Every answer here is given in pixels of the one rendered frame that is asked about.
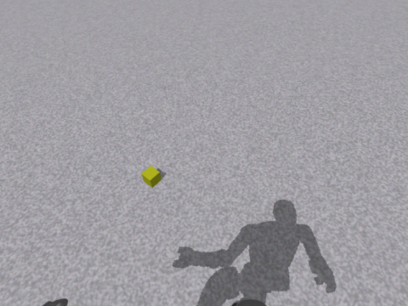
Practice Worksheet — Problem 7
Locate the cube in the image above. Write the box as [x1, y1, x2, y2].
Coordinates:
[142, 166, 162, 188]

